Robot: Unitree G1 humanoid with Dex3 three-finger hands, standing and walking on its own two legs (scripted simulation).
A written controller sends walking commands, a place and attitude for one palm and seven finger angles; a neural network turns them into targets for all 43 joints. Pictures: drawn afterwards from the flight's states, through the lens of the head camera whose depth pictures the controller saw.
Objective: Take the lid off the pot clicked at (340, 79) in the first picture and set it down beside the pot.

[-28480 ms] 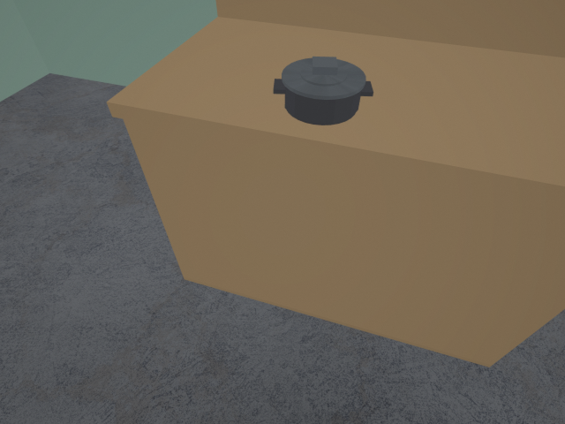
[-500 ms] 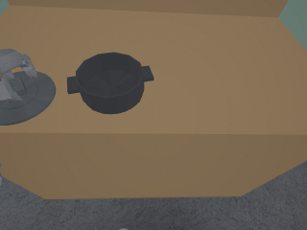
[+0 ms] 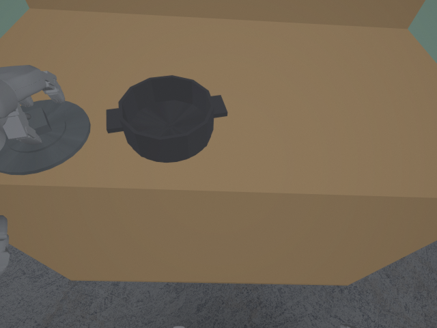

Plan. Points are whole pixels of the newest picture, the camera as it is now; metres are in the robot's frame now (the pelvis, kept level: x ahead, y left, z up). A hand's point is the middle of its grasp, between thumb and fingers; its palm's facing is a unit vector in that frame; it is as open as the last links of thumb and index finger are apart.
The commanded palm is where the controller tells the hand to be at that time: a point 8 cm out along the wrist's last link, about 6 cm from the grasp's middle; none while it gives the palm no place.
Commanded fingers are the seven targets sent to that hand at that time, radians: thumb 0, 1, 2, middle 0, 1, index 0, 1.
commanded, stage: raise the empty hand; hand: left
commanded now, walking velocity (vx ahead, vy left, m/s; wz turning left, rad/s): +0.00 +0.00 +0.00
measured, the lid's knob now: (31, 123) +0.45 +0.35 +0.11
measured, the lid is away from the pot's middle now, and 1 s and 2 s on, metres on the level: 0.25 0.25 0.25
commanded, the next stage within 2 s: draw the hand back to the body in 1.16 s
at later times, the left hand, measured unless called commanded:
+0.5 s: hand (12, 81) +0.45 +0.33 +0.20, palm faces -0.27 -0.10 -0.96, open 11.0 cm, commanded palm +0.45 +0.33 +0.27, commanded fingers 0.00 -0.12 0.87 -0.46 -0.64 -0.46 -0.64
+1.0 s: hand out of the picture +0.46 +0.33 +0.26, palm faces -0.17 -0.09 -0.98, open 11.0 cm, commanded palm +0.44 +0.33 +0.32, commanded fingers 0.00 -0.12 0.87 -0.46 -0.64 -0.46 -0.64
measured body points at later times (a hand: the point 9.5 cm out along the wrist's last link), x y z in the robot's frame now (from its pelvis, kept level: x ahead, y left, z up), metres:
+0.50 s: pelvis +0.01 +0.00 +0.01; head +0.05 +0.00 +0.45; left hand +0.46 +0.33 +0.26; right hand +0.09 -0.28 -0.11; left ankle +0.03 +0.09 -0.73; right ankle +0.01 -0.17 -0.72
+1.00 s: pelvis +0.02 -0.02 +0.01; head +0.07 -0.03 +0.46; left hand +0.46 +0.33 +0.31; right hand +0.11 -0.29 -0.11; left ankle +0.03 +0.09 -0.73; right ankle +0.01 -0.17 -0.73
